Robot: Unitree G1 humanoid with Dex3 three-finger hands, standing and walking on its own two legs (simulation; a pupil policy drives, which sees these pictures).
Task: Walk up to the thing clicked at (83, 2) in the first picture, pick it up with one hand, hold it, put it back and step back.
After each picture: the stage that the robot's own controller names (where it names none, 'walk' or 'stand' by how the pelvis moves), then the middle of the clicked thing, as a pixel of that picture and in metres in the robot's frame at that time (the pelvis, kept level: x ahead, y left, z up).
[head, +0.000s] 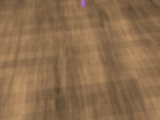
stand; out of the picture +2.16 +0.06 -0.66
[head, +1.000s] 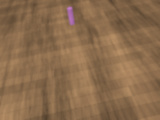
walk; (71, 16) +2.01 +0.33 -0.63
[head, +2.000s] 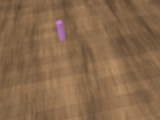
walk; (60, 31) +1.42 +0.38 -0.65
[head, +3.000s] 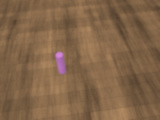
walk; (60, 63) +0.93 +0.30 -0.64
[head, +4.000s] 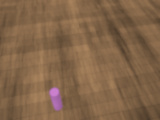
walk; (56, 99) +0.57 +0.24 -0.63
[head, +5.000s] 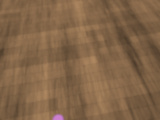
stand; out of the picture +0.37 +0.22 -0.63
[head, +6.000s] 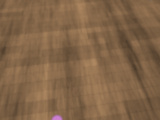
stand; out of the picture +0.37 +0.21 -0.66
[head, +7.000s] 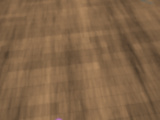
stand; out of the picture +0.37 +0.22 -0.66
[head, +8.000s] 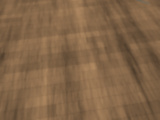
stand; out of the picture +0.35 +0.22 -0.66
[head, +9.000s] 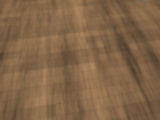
stand; out of the picture +0.34 +0.22 -0.66
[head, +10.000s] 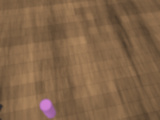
go down; (48, 109) +0.37 +0.23 -0.60
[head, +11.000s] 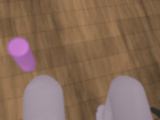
go down; (24, 57) +0.42 +0.26 -0.25
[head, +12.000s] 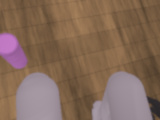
close in; (14, 54) +0.41 +0.27 -0.23
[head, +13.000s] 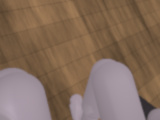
close; out of the picture +0.40 +0.30 -0.15
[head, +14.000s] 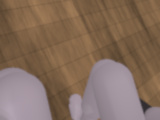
lift; out of the picture +0.38 +0.30 -0.15
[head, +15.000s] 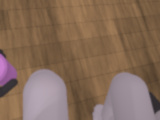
lift; out of the picture +0.30 +0.29 -0.06
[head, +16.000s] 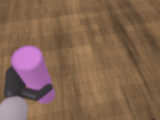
hold; (38, 80) +0.32 +0.17 +0.06
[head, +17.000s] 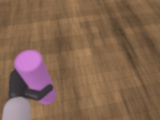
hold; (39, 81) +0.33 +0.17 +0.03
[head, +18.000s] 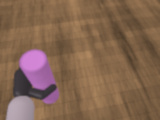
hold; (43, 81) +0.33 +0.17 +0.03
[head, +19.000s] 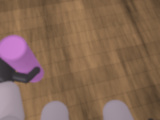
crouch; (26, 63) +0.39 +0.21 -0.04
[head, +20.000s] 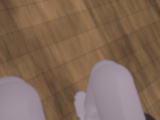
lower; out of the picture +0.43 +0.31 -0.15
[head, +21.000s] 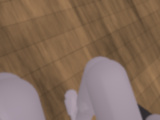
lower; out of the picture +0.41 +0.32 -0.16
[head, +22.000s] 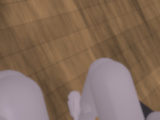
lower; out of the picture +0.39 +0.32 -0.16
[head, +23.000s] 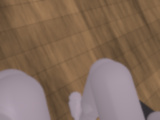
lower; out of the picture +0.38 +0.32 -0.16
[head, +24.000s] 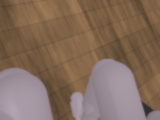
loosen; out of the picture +0.38 +0.31 -0.16
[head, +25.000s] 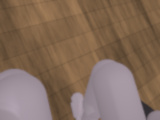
withdraw; out of the picture +0.38 +0.29 -0.16
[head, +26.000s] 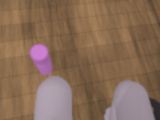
walk; (42, 61) +0.42 +0.24 -0.28
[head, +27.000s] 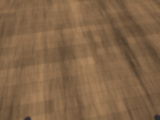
stand; out of the picture +0.34 +0.20 -0.59
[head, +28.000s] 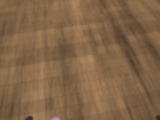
stand; out of the picture +0.35 +0.21 -0.60
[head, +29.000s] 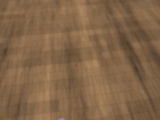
stand; out of the picture +0.36 +0.18 -0.64
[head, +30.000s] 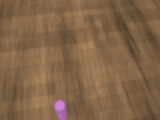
walk; (61, 111) +0.40 +0.16 -0.63
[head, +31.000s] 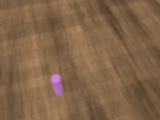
walk; (57, 85) +0.57 +0.21 -0.63
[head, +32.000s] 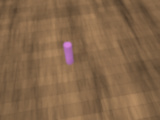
walk; (68, 53) +0.94 +0.20 -0.62
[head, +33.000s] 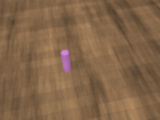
stand; (66, 61) +0.96 +0.22 -0.65
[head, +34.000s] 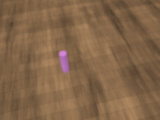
stand; (64, 62) +0.97 +0.24 -0.66
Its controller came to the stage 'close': yes
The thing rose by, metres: 0.67
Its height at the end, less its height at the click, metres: +0.00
